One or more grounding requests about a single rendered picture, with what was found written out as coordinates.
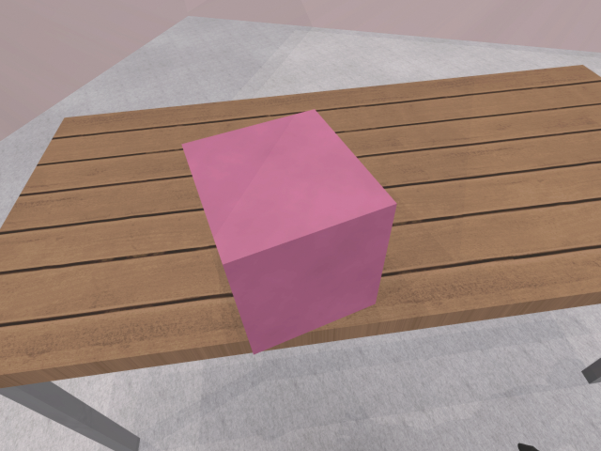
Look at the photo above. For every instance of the table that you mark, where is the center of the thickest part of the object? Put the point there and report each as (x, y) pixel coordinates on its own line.
(108, 263)

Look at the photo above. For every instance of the carton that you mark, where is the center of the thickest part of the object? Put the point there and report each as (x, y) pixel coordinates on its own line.
(301, 226)

